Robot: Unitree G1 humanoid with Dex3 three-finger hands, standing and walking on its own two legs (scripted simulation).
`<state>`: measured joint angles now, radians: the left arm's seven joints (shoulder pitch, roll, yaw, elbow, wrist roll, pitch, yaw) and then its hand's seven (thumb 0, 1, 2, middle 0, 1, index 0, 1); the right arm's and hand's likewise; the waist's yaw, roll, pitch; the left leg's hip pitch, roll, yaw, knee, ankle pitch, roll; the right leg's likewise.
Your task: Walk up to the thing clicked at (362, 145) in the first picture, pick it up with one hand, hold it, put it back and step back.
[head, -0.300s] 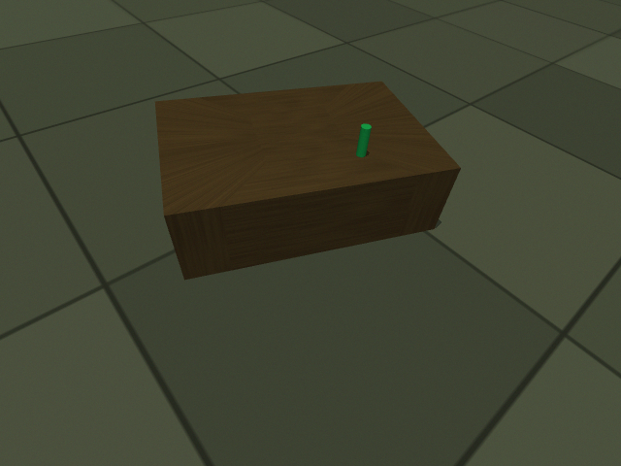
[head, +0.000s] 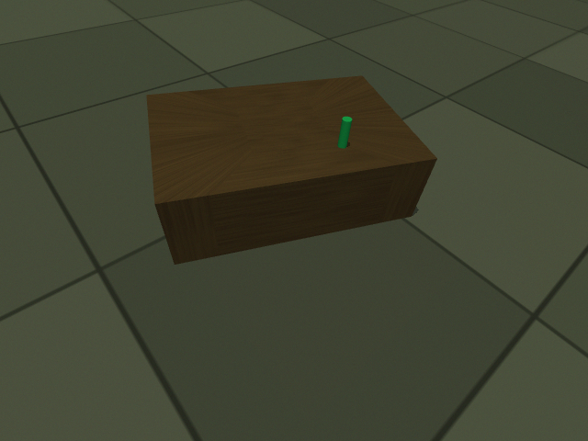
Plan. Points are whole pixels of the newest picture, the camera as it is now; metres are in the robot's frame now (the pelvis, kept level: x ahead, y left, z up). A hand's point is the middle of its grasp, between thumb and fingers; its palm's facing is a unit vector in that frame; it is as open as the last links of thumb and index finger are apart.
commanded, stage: stand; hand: right
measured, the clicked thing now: (344, 132) +1.34 -0.21 -0.36
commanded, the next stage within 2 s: walk up in 0.82 s
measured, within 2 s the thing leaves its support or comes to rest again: neither
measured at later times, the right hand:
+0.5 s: hand out of the picture +0.08 -0.25 -0.16, palm faces -0.02 +0.94 -0.34, open 7.4 cm
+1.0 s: hand out of the picture +0.08 -0.29 -0.16, palm faces -0.05 +0.92 -0.38, open 7.4 cm
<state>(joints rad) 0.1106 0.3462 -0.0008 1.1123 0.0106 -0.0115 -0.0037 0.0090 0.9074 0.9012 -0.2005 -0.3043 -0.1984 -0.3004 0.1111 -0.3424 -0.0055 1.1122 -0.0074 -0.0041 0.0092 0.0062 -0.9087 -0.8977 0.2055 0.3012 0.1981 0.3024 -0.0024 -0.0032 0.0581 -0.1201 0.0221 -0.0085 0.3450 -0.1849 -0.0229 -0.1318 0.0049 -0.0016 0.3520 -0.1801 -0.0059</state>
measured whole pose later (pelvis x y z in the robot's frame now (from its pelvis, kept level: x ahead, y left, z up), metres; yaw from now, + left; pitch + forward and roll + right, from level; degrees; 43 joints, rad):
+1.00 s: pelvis +0.03 -0.02 -0.01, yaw +2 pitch -1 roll +1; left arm 0.17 0.43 0.11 0.98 0.06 0.00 -0.08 0.01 0.91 0.90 -0.20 -0.30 -0.20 -0.30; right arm 0.27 -0.37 -0.07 1.01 -0.04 -0.04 0.03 0.01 -0.90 -0.90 0.21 0.30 0.20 0.30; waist 0.02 -0.05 0.02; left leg -0.19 0.01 -0.05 0.51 -0.31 -0.01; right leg -0.26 -0.01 0.00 0.64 -0.44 -0.04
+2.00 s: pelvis +0.36 -0.12 -0.02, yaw +15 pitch -1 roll +0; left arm 0.42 0.45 0.08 0.83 0.04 -0.02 -0.08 0.01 0.90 0.90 -0.20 -0.30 -0.20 -0.30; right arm 0.28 -0.43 -0.06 0.86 0.00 -0.08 0.04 0.01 -0.91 -0.90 0.21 0.30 0.20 0.30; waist 0.09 -0.03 0.07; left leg -0.41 0.04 0.07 0.62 -0.26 0.02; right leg -0.18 -0.05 -0.17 0.60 -0.40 -0.03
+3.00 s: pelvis +0.70 -0.23 -0.02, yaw +18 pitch -3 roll +1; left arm 0.28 0.45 0.08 0.87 0.01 0.00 -0.09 0.01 0.91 0.90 -0.20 -0.30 -0.20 -0.30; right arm 0.35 -0.44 -0.04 0.86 -0.02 -0.09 0.02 0.01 -0.90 -0.90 0.21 0.30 0.20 0.30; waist -0.02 -0.07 0.07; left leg -0.25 0.09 0.08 0.61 -0.32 -0.01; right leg -0.50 -0.12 0.01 0.80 -0.29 0.00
